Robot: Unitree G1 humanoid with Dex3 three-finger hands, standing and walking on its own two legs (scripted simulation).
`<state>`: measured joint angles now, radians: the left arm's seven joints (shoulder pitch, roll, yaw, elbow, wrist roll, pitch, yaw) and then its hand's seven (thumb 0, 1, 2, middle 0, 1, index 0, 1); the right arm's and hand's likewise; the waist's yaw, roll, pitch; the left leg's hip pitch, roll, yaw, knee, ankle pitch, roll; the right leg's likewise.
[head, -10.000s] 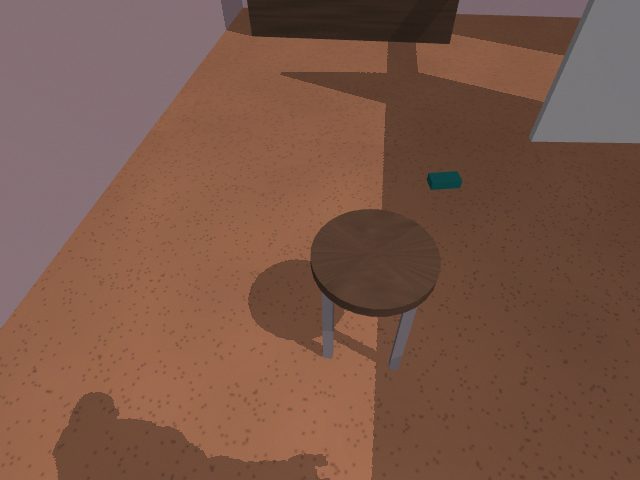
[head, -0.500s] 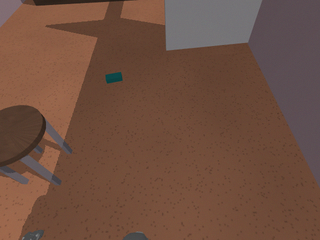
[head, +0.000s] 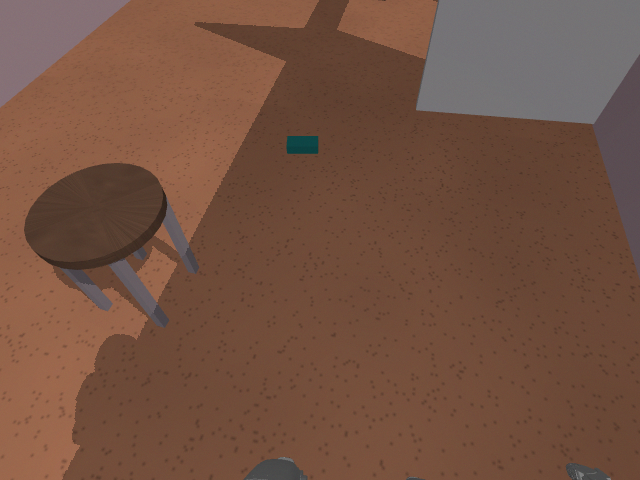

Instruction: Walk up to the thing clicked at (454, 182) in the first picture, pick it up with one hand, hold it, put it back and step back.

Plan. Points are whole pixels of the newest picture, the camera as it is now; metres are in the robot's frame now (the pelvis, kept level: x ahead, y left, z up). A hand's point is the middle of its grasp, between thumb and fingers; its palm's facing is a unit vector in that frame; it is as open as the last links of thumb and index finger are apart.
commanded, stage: walk up
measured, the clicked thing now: (302, 144) +1.54 +0.20 -0.73
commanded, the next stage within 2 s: stand in 0.74 s
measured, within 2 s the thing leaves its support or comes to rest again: neither
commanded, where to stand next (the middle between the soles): +0.08 -0.03 m, yaw +2 degrees
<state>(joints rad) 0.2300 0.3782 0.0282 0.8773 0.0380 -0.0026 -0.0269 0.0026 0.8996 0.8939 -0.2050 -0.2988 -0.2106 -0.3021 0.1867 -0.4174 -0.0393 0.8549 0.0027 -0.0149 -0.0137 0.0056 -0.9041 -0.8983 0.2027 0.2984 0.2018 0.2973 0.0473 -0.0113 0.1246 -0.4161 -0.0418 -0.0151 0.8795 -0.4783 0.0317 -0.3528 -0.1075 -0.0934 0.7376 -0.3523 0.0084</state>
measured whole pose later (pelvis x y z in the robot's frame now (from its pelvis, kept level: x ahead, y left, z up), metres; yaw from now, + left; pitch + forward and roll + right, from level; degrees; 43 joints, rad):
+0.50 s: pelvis +0.00 -0.01 +0.02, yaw +4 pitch -2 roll -1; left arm 0.12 0.38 0.00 1.05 0.00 0.00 -0.03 0.00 0.90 0.89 -0.20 -0.30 -0.21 -0.30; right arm 0.09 -0.36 0.01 1.05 0.00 -0.03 0.01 0.01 -0.90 -0.90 0.20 0.30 0.20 0.30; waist 0.02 0.00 0.07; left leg -0.26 -0.03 -0.08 0.55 -0.25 0.01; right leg -0.21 -0.06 -0.06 0.51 -0.26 0.03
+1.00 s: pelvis +0.01 -0.02 +0.03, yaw +4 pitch -2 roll +0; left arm 0.09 0.36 0.01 1.16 0.01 -0.01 -0.01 0.00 0.90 0.89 -0.20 -0.30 -0.21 -0.30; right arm 0.07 -0.35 0.00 1.15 -0.01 -0.01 0.01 0.00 -0.90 -0.90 0.20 0.30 0.20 0.30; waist 0.01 0.00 0.06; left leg -0.16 -0.01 -0.07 0.36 -0.16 -0.01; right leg -0.13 -0.04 -0.06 0.35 -0.18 0.02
